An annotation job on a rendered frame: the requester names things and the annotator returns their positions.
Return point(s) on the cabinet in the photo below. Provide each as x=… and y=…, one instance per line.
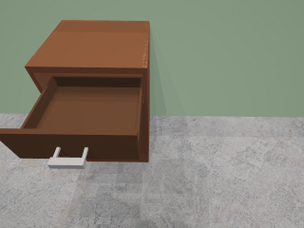
x=108, y=48

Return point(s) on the drawer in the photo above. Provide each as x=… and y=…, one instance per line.
x=102, y=113

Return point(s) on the handle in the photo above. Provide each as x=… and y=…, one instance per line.
x=56, y=162

